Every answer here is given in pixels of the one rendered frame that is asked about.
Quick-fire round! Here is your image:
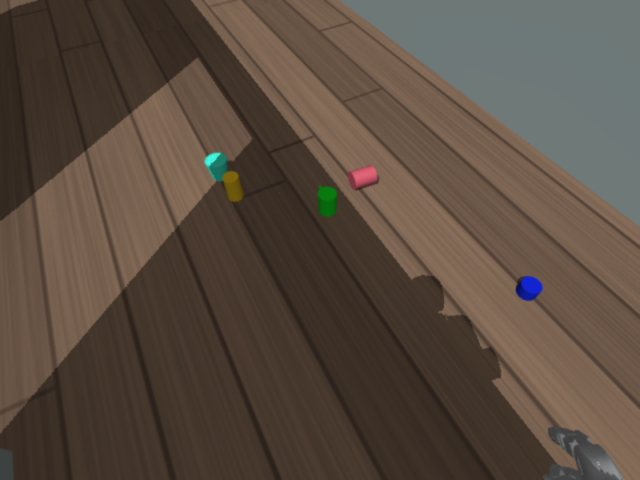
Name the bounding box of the right robot hand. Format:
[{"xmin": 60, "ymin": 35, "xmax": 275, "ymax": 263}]
[{"xmin": 543, "ymin": 427, "xmax": 624, "ymax": 480}]

